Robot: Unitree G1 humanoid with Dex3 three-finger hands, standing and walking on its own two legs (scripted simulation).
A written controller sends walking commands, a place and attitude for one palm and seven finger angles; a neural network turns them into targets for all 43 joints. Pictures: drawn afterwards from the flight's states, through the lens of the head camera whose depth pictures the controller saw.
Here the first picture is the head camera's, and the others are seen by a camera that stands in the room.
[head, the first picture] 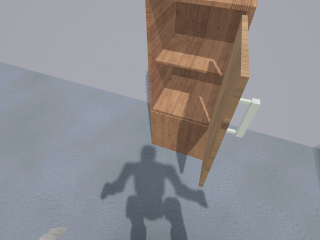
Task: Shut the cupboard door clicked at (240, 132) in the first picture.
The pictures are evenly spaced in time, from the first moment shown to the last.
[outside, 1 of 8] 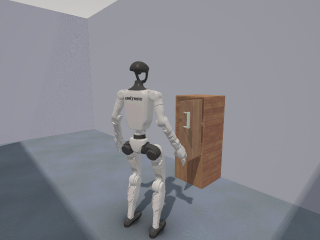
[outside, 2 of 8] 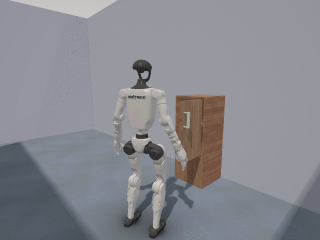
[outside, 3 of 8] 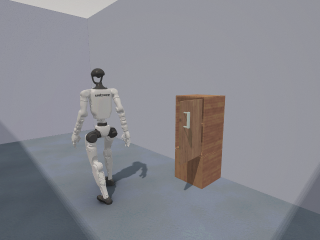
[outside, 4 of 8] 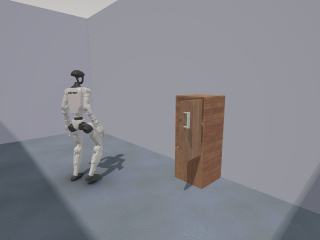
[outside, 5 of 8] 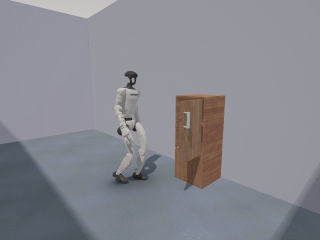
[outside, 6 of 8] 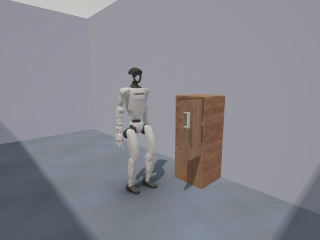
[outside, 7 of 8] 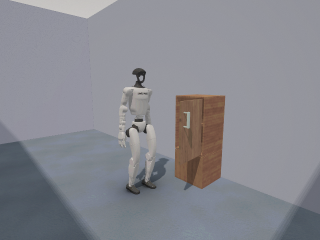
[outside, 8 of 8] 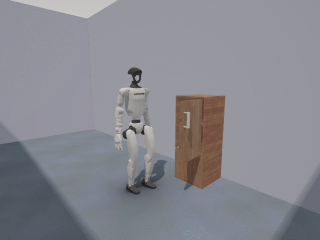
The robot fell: no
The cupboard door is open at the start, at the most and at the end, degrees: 94 94 94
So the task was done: no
